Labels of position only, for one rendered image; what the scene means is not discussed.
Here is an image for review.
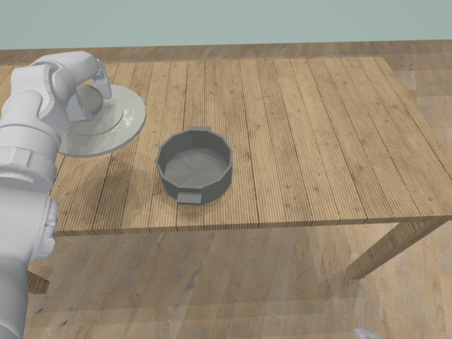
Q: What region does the robot left forearm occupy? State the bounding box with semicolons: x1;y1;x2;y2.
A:
0;59;76;194

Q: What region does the pot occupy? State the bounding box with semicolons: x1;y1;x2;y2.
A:
155;126;233;206

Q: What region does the knob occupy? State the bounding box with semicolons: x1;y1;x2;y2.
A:
76;84;103;114

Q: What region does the left robot upper arm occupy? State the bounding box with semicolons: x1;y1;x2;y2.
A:
0;186;59;339

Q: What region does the lid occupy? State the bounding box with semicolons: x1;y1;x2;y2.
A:
58;85;147;158

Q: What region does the table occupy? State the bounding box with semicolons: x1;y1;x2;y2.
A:
0;56;452;295

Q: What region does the left robot hand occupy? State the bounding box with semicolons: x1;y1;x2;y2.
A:
34;51;112;122

